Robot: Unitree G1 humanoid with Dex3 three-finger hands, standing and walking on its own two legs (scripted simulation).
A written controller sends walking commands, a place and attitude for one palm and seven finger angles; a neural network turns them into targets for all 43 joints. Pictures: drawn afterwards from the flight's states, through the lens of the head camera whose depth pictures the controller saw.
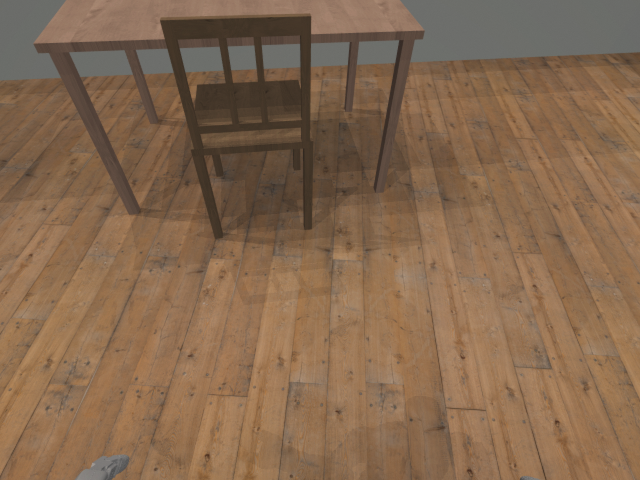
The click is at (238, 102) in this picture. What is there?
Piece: chair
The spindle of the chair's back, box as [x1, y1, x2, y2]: [218, 38, 238, 123]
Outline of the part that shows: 218,38 232,123 238,123 226,39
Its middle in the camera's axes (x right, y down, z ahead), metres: -0.27 -0.46 +1.14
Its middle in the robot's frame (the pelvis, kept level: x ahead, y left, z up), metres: +1.14 +0.33 -0.10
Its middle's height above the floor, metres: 0.67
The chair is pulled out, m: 0.00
